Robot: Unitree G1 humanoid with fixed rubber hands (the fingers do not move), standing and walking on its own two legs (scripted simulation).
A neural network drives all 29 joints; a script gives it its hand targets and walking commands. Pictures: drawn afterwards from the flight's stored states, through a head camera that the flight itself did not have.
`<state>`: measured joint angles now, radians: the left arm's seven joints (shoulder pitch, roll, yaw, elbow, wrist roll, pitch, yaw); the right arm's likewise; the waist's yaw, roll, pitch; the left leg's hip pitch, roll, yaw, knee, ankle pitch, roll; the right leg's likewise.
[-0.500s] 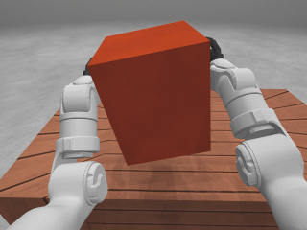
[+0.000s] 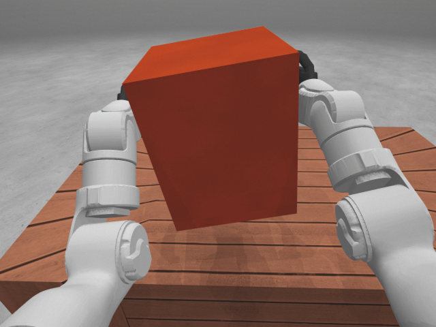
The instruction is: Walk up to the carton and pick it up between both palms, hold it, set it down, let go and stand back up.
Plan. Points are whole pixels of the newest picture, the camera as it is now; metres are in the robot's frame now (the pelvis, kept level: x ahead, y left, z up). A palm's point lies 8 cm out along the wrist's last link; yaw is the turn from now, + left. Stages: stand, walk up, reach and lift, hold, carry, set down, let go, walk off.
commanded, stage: hold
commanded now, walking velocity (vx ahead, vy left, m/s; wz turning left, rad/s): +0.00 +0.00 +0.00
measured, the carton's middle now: (221, 126) +0.36 -0.01 +0.28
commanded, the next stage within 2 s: none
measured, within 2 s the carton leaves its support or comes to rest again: neither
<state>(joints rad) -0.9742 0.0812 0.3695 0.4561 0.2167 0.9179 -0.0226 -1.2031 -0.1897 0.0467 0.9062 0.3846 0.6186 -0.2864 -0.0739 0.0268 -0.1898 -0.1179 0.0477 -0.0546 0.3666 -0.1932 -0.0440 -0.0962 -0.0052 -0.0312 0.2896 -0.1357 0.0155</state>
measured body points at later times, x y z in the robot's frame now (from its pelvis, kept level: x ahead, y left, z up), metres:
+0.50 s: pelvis +0.00 +0.00 +0.00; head -0.10 +0.00 +0.44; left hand +0.38 +0.15 +0.30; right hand +0.38 -0.15 +0.33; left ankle +0.01 +0.14 -0.75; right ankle +0.02 -0.13 -0.75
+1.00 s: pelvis +0.00 +0.00 +0.00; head -0.10 +0.00 +0.44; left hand +0.38 +0.15 +0.31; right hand +0.38 -0.15 +0.33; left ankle +0.01 +0.14 -0.75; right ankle +0.02 -0.13 -0.75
